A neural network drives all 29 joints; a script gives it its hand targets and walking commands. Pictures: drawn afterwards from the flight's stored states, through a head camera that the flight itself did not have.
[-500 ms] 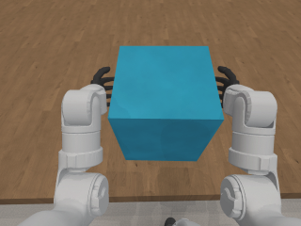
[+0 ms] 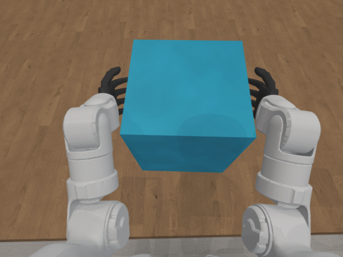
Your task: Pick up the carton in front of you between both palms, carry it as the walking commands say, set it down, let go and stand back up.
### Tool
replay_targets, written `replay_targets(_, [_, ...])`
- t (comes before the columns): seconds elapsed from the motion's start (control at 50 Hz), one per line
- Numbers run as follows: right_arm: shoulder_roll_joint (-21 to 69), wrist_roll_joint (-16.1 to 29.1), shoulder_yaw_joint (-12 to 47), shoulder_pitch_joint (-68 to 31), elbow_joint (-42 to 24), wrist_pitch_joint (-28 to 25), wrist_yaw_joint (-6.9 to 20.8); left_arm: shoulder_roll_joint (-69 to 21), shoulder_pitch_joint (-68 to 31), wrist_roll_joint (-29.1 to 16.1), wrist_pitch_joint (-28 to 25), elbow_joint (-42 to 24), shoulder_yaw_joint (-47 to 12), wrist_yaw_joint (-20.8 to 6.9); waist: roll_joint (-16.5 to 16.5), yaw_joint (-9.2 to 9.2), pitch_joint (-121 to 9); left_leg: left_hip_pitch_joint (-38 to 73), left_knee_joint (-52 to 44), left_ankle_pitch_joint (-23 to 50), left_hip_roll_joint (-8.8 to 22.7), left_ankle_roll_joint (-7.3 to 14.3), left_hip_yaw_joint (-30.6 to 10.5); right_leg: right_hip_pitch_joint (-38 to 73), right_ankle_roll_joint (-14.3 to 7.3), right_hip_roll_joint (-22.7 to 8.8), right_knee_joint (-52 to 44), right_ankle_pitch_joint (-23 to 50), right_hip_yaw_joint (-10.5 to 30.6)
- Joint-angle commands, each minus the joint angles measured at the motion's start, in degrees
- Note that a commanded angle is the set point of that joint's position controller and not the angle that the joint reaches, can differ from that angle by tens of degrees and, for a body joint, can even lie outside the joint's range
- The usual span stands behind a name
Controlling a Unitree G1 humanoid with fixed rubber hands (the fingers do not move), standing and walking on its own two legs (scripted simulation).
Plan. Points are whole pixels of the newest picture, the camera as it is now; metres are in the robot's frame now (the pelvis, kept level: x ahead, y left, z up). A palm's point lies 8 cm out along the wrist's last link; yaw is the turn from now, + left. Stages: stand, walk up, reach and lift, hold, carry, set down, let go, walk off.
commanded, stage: carry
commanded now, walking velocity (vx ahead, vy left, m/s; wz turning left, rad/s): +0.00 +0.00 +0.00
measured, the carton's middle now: (184, 115) +0.40 +0.00 +0.07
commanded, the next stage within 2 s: none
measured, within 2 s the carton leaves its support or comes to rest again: neither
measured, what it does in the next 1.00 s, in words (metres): climbs: right foot 0.13 m higher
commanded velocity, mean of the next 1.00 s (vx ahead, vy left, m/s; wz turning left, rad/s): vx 0.50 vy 0.00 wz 0.00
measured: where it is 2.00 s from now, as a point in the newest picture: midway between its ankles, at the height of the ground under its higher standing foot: (190, 112)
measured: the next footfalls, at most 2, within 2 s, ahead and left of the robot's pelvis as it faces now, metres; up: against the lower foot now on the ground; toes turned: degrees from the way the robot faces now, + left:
right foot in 0.76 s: +0.43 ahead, -0.08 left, +0.13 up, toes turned -3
left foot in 1.36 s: +0.75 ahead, +0.04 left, +0.13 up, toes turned +5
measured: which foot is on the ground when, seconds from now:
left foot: down 0.00-0.78, up 0.80-1.00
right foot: down 0.00-0.44, up 0.46-0.74, down 0.76-1.00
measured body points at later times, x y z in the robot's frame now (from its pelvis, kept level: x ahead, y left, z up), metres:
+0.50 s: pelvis +0.08 +0.02 -0.01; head +0.09 +0.03 +0.44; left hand +0.46 +0.17 +0.15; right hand +0.46 -0.13 +0.15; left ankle -0.04 +0.10 -0.73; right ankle +0.01 -0.07 -0.67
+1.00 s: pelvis +0.34 -0.06 +0.10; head +0.42 -0.03 +0.54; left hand +0.70 +0.16 +0.21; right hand +0.75 -0.14 +0.22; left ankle +0.33 +0.07 -0.47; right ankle +0.39 -0.08 -0.60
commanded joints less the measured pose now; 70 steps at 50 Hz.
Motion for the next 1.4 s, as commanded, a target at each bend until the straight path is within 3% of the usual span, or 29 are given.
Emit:
replay_targets(0.0, [55.2,23.2,41.8,-34.7,5.3,1.0,13.9,-54.8,-35.8,-23.0,0.1,5.3,-41.8,-13.8,-4.1,-0.06,-37.8,7.3,-2.7,22.9,3.8,0.2,-2.6,25.8,-3.9,-10.0,4.1,58.9,7.0])
replay_targets(0.04, [57.7,23.9,41.6,-36.6,6.9,0.1,14.5,-57.7,-37.6,-23.7,-1.0,7.0,-41.6,-14.4,-5.4,0.18,-34.4,8.5,-10.0,18.3,3.3,-0.4,-1.6,24.9,-2.9,-9.9,2.3,52.7,6.7])
replay_targets(0.12, [59.5,26.0,40.9,-38.9,8.5,-1.2,14.9,-59.8,-40.5,-24.7,-2.3,6.8,-41.0,-13.7,5.5,-0.36,-32.5,24.5,-5.7,50.5,9.9,3.7,-5.1,8.7,0.5,-4.1,2.2,10.0,1.6])
replay_targets(0.16, [59.0,26.3,40.2,-39.9,6.9,-1.4,14.2,-59.2,-43.3,-25.8,-2.2,4.6,-40.7,-13.1,7.0,-0.6,-31.2,22.8,-5.7,40.1,10.7,6.4,-7.1,8.5,0.0,-2.2,0.2,-4.0,0.1])
replay_targets(0.34, [53.2,25.8,36.0,-42.4,9.7,2.4,12.3,-54.3,-43.4,-26.8,0.7,8.3,-36.9,-11.8,-9.2,2.04,-25.5,-1.6,1.0,-4.4,0.4,2.4,3.3,26.5,-9.3,-14.8,-5.8,22.9,17.8])
replay_targets(0.38, [54.1,25.7,34.4,-43.3,12.0,2.4,12.5,-56.2,-46.9,-28.0,1.0,8.3,-37.2,-11.8,-2.8,-0.94,-24.5,8.2,-12.4,0.4,-0.4,3.3,2.5,22.0,-5.5,-10.2,4.3,40.6,7.3])
replay_targets(0.4, [54.3,25.7,33.4,-42.1,13.5,2.4,12.6,-56.9,-48.7,-28.3,1.0,8.0,-37.4,-11.6,2.9,-3.88,-26.9,21.9,-15.3,17.2,2.3,4.1,-2.0,12.4,-2.9,-7.2,16.5,36.0,2.0])
replay_targets(0.42, [54.5,25.2,32.5,-40.7,15.1,2.2,12.4,-57.6,-49.8,-28.6,1.2,7.8,-37.3,-11.5,14.2,-5.5,-28.8,37.8,-11.0,44.2,10.8,6.8,-11.9,-5.3,0.4,-3.6,27.4,13.8,-2.3])
replay_targets(0.44, [54.5,25.1,31.9,-40.4,14.7,1.8,12.5,-58.4,-51.1,-27.8,1.0,7.0,-37.1,-11.6,20.1,-5.9,-25.5,43.4,-13.0,55.0,15.8,11.6,-19.6,-21.3,1.9,1.8,33.0,-12.9,-2.3])
replay_targets(0.5, [57.4,29.2,35.0,-49.0,6.9,2.2,12.6,-57.7,-50.2,-26.1,1.1,7.4,-33.9,-10.7,5.7,-7.92,-22.3,48.6,-12.3,47.7,19.3,15.1,-21.5,-41.0,-0.7,-0.5,57.8,-21.3,3.9])
replay_targets(0.56, [59.0,31.5,36.4,-51.4,5.3,2.3,12.9,-55.1,-44.7,-21.9,1.8,9.9,-31.5,-9.2,5.4,-8.52,-22.4,53.5,-12.9,35.2,20.5,13.3,-21.0,-59.1,-3.0,-0.6,82.2,-29.0,7.5])
replay_targets(0.62, [60.1,32.6,37.2,-53.2,4.5,2.1,13.8,-52.6,-43.4,-18.5,1.7,10.9,-30.1,-8.4,2.3,-5.33,-15.3,43.0,-21.1,26.4,17.1,9.6,-14.6,-62.3,-4.0,-3.6,75.6,-32.7,6.1])
replay_targets(0.66, [61.1,33.6,37.6,-53.2,5.7,1.8,14.6,-51.5,-42.4,-16.7,1.3,11.8,-29.9,-7.9,0.1,-2.37,-13.5,22.3,-31.6,31.0,12.5,6.8,-4.2,-36.9,-3.6,-5.0,49.8,-22.5,-1.2])
replay_targets(0.68, [61.7,33.9,37.0,-53.5,5.8,1.8,14.9,-51.7,-41.1,-16.0,0.9,13.4,-29.9,-7.8,1.1,-0.92,-18.1,11.4,-29.3,63.9,8.9,7.1,1.5,-14.6,-4.0,0.5,43.3,-10.7,-8.1])
replay_targets(0.7, [61.9,33.6,37.4,-53.4,5.4,1.4,14.9,-53.3,-41.9,-16.8,0.6,11.8,-31.5,-8.1,9.7,1.57,-23.3,9.6,-20.2,91.7,9.9,7.4,1.5,-2.5,-4.9,4.7,41.2,-6.8,-10.3])
replay_targets(0.72, [61.6,32.9,37.6,-54.0,4.1,1.0,14.8,-55.2,-44.1,-18.4,0.3,9.3,-33.4,-8.3,16.8,8.04,-30.4,12.5,-7.6,102.0,11.2,6.0,1.4,7.8,-5.3,7.0,35.6,-5.0,-8.9])
replay_targets(0.74, [61.2,32.2,37.9,-54.5,2.3,0.7,14.6,-57.2,-46.8,-20.6,-0.3,5.9,-35.7,-8.6,12.7,14.38,-36.0,13.3,11.8,96.2,10.3,3.6,1.9,17.7,-5.0,9.5,22.8,-3.8,-5.7])
replay_targets(0.76, [60.3,29.7,37.6,-52.6,1.0,0.2,14.3,-59.1,-47.2,-23.5,-1.0,2.4,-38.4,-9.3,0.2,13.28,-40.8,3.5,34.1,43.2,1.2,1.1,-1.9,27.7,-8.8,3.4,7.3,-3.3,14.5])
replay_targets(0.78, [58.9,27.0,36.4,-47.1,1.6,0.4,13.8,-60.0,-47.1,-26.0,-1.9,0.8,-40.5,-10.0,-21.6,6.8,-52.0,-3.2,62.7,2.1,-11.1,-1.5,-10.3,30.9,-17.7,-15.6,-4.7,19.1,54.5])
replay_targets(0.8, [54.6,23.1,34.6,-43.1,3.3,0.3,12.5,-61.7,-45.2,-28.9,-1.5,0.7,-41.6,-10.8,-12.2,5.0,-54.1,-4.8,69.0,3.0,-9.5,1.0,-19.6,32.6,-16.6,-12.7,-1.2,23.3,52.7])
replay_targets(0.84, [53.1,19.0,32.7,-37.8,3.0,-0.6,11.4,-63.9,-52.0,-32.4,-2.6,-4.9,-44.7,-12.3,-2.8,2.54,-43.8,-13.4,65.2,2.4,-3.8,2.5,-14.3,24.3,-13.5,-12.0,1.6,16.8,42.6])
replay_targets(0.88, [51.9,16.7,32.4,-37.5,2.2,-1.1,10.9,-66.1,-53.9,-34.9,-3.1,-6.1,-46.8,-13.3,-1.8,2.41,-37.2,-19.6,64.8,-0.2,-1.8,4.5,-12.7,19.8,-13.1,-11.0,0.9,8.6,37.6])
replay_targets(0.96, [51.0,15.4,34.1,-34.9,3.4,-1.8,11.1,-64.4,-51.3,-34.5,-3.1,-4.2,-46.7,-14.0,3.5,3.33,-32.3,-26.9,51.0,-12.1,0.7,4.0,-8.4,21.4,-13.1,-13.1,-3.2,16.9,30.5])
replay_targets(1.22, [51.4,23.6,35.7,-46.4,12.2,4.8,10.9,-51.3,-44.2,-25.0,3.5,15.3,-30.5,-14.2,-8.6,4.24,-22.1,-23.8,2.9,16.3,-2.5,2.1,4.9,31.1,-5.9,-6.9,-8.0,46.0,10.1])
replay_targets(1.3, [54.3,26.4,32.4,-50.5,17.1,5.7,11.6,-50.4,-47.6,-23.6,4.3,17.2,-26.8,-13.3,-11.6,-0.75,-26.1,-0.7,-8.2,17.5,-6.8,3.5,8.7,28.1,-1.0,-6.6,5.0,62.7,4.0])
replay_targets(1.32, [54.8,26.7,31.4,-50.7,17.9,5.6,11.8,-50.7,-49.4,-23.5,4.4,17.4,-26.6,-13.2,-9.0,-3.92,-29.1,10.3,-12.0,20.0,-4.7,3.4,7.1,23.4,0.8,-6.1,14.5,54.9,1.3])
replay_targets(1.34, [55.2,26.9,30.1,-50.4,18.4,5.4,12.0,-51.0,-50.7,-23.6,4.4,17.8,-26.6,-13.0,-4.5,-5.8,-32.0,22.9,-8.9,20.4,3.2,4.3,-3.7,11.9,0.9,-5.0,25.0,36.1,2.4])
replay_targets(1.36, [54.0,26.5,28.6,-51.7,18.9,5.3,11.9,-53.2,-52.0,-23.8,4.8,18.8,-26.5,-12.8,9.3,-4.49,-36.0,37.2,-5.8,34.1,19.9,14.8,-29.1,-7.4,3.1,3.0,40.8,-2.6,5.2])
replay_targets(1.38, [55.5,26.6,27.8,-49.8,20.5,5.1,12.0,-53.1,-51.3,-23.0,4.7,19.2,-25.4,-12.4,13.1,-5.52,-36.4,38.7,-12.3,22.9,20.9,20.5,-39.9,-18.1,2.8,6.3,52.1,-14.8,9.7])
